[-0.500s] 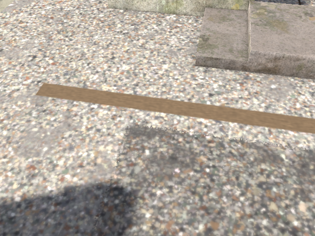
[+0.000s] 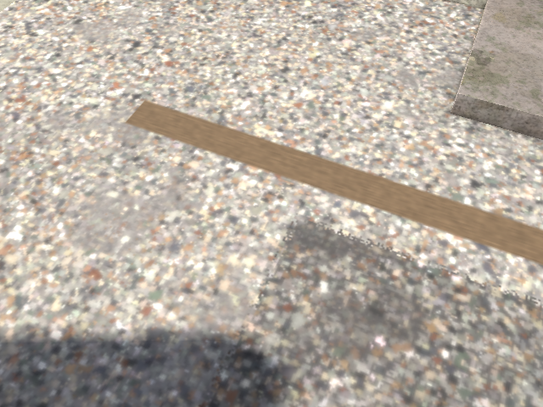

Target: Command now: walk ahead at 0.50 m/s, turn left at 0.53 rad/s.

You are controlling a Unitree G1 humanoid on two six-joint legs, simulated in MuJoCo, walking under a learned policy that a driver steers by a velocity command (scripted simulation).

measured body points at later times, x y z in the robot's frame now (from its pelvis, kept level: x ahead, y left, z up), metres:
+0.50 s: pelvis +0.34 -0.08 -0.14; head +0.37 -0.09 +0.31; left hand +0.39 +0.17 -0.27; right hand +0.34 -0.34 -0.29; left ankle +0.19 +0.02 -0.66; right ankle +0.38 -0.16 -0.87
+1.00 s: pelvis +0.60 -0.03 -0.13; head +0.61 -0.01 +0.32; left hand +0.56 +0.21 -0.28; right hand +0.74 -0.26 -0.25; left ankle +0.62 +0.03 -0.87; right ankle +0.55 -0.16 -0.78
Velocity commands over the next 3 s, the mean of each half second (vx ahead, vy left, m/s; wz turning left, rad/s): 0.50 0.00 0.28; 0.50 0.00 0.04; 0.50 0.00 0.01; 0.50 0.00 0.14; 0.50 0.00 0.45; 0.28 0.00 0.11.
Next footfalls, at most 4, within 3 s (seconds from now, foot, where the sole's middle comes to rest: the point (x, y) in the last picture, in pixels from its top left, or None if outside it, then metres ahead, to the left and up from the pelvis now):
0.36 right None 0.42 -0.15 -0.90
0.84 left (259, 339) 0.66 0.04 -0.90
1.38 right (309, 250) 0.95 -0.12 -0.90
1.94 left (242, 185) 1.22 0.10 -0.90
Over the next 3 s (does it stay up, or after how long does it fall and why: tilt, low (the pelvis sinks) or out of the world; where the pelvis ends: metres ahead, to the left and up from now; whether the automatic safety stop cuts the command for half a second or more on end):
stays up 1.55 0.16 -0.13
